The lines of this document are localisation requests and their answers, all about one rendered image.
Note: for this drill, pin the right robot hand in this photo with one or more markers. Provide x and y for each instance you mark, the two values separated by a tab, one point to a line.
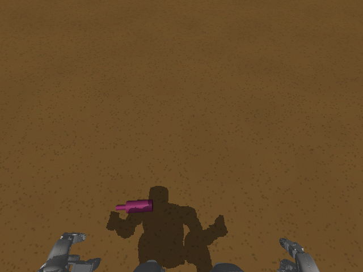
304	262

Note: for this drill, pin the bottle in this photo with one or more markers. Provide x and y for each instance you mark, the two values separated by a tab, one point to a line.
137	206

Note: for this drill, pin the left robot hand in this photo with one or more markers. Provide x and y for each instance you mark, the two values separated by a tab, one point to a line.
61	249

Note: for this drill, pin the left robot arm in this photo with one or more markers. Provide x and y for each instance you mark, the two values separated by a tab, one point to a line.
54	265

